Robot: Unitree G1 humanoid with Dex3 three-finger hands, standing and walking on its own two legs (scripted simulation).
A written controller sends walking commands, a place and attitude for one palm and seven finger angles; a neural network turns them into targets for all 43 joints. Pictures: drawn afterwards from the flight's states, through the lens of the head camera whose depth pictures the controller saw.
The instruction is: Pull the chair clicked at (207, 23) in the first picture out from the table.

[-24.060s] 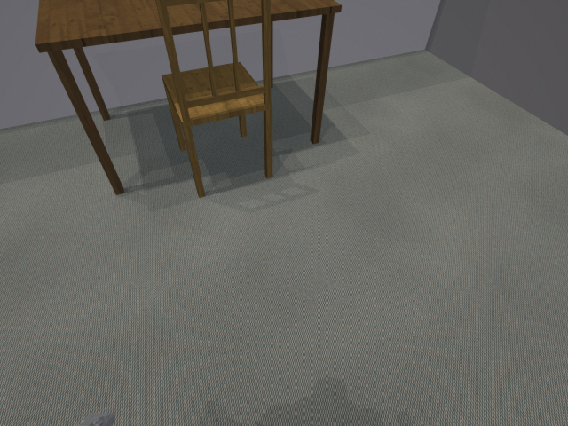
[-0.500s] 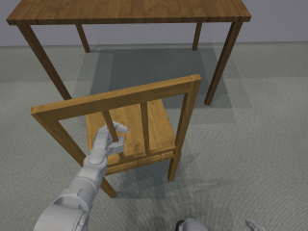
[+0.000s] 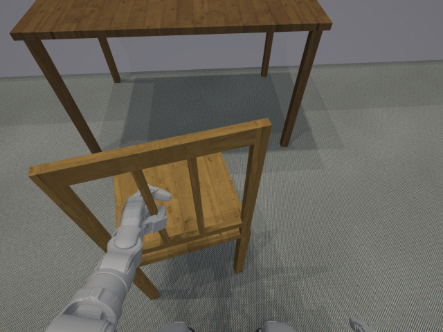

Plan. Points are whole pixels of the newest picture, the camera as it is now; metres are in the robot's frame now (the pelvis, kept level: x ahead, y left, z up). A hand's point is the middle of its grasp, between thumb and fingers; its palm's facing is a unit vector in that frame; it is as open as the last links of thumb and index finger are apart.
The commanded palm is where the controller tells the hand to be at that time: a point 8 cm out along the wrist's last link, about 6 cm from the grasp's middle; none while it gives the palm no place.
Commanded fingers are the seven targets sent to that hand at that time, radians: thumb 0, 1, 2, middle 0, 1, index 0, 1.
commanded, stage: stop walking, hand still on the chair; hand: left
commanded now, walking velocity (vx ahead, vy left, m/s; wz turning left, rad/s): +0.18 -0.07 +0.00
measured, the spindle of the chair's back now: (154, 212) +0.37 +0.16 -0.07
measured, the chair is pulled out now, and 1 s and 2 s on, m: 0.58 0.62 0.62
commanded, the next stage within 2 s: open the thumb and straighten the fingers in 0.88 s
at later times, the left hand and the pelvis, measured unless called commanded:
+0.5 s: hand (158, 238) +0.30 +0.13 -0.05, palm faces -0.02 -0.98 -0.20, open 5.0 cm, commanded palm +0.28 +0.18 -0.03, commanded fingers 0.00 0.90 0.90 -0.50 -1.45 -0.50 -1.45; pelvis +0.05 +0.00 +0.01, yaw -1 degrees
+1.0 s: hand (158, 236) +0.30 +0.13 -0.05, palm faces +0.03 -0.98 -0.19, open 5.0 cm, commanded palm +0.27 +0.18 -0.03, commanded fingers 0.00 0.66 0.78 -0.50 -1.45 -0.50 -1.45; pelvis +0.07 -0.01 +0.01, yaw -1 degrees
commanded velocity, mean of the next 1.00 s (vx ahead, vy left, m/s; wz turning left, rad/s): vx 0.01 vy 0.00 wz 0.00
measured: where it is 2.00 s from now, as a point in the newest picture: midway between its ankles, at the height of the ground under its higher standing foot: outside the picture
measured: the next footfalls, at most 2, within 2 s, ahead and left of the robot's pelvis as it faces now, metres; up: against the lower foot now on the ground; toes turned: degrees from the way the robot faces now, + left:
none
